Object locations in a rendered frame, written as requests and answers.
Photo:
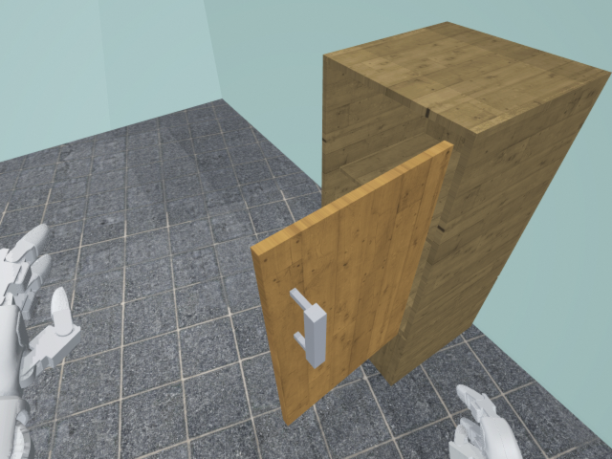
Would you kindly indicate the handle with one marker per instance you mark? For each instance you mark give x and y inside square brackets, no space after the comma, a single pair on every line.
[314,343]

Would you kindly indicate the left robot hand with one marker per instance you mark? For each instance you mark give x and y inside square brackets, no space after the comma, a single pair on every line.
[21,277]

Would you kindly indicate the cupboard door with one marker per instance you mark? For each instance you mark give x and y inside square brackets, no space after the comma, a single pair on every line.
[356,258]

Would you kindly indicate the right robot hand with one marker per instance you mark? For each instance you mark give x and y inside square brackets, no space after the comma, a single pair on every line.
[493,439]

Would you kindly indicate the robot left forearm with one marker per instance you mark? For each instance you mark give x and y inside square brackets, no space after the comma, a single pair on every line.
[15,440]

